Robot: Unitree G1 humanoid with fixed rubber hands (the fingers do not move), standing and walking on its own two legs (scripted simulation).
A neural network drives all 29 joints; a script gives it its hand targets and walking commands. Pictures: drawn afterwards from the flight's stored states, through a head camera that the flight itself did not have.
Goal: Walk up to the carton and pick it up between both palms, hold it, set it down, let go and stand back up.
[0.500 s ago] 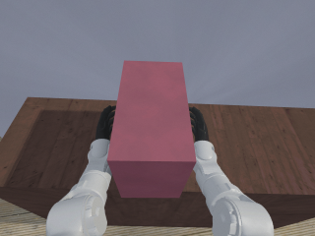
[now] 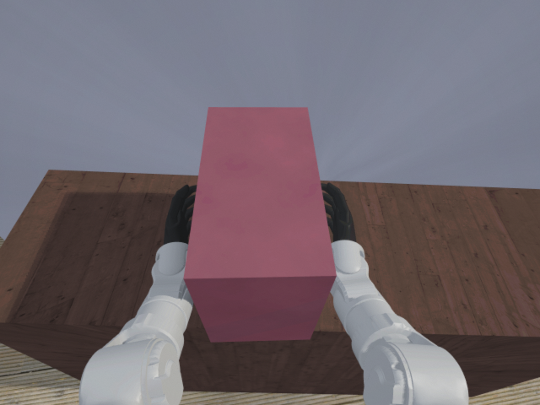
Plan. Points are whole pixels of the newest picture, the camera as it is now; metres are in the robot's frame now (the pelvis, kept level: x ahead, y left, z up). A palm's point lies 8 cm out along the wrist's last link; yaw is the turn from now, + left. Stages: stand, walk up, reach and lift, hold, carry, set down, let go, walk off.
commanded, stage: reach and lift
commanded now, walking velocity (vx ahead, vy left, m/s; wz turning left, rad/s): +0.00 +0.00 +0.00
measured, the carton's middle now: (259, 224) +0.41 +0.05 +0.02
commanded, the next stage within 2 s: none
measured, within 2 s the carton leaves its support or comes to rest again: leaves its support in 0.06 s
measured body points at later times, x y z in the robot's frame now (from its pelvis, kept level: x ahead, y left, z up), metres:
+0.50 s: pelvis -0.01 +0.00 +0.00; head +0.00 +0.02 +0.45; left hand +0.37 +0.19 +0.05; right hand +0.39 -0.07 +0.08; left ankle +0.02 +0.15 -0.73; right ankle +0.00 -0.11 -0.73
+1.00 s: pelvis -0.02 +0.00 +0.00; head -0.04 +0.02 +0.45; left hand +0.37 +0.19 +0.10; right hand +0.39 -0.07 +0.12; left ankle +0.02 +0.15 -0.73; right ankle +0.00 -0.11 -0.73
